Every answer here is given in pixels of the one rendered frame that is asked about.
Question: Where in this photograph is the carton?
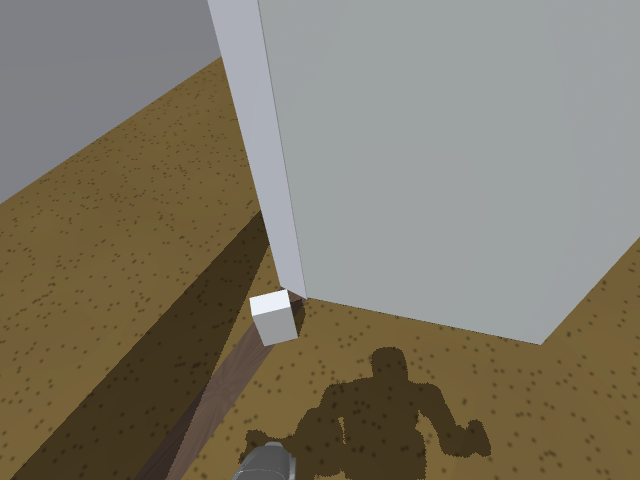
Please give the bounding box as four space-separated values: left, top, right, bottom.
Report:
249 289 298 347

